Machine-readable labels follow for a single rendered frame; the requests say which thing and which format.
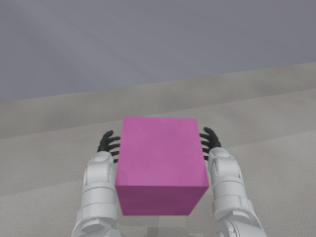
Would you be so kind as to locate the robot right hand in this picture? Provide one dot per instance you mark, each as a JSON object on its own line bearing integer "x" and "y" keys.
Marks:
{"x": 213, "y": 141}

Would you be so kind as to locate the carton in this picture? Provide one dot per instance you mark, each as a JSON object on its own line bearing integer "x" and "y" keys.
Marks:
{"x": 161, "y": 169}

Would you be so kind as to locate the left robot forearm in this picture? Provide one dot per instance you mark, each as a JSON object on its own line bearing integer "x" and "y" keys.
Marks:
{"x": 97, "y": 209}

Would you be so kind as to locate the right robot forearm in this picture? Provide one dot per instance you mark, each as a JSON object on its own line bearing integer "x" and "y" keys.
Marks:
{"x": 230, "y": 198}

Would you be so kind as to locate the robot left hand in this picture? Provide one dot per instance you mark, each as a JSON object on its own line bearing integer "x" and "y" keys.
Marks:
{"x": 104, "y": 144}

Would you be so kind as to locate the robot right upper arm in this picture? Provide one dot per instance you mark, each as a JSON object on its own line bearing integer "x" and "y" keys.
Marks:
{"x": 227, "y": 227}

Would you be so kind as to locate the robot left upper arm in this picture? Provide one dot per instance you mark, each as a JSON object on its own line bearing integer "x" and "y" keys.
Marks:
{"x": 104, "y": 232}

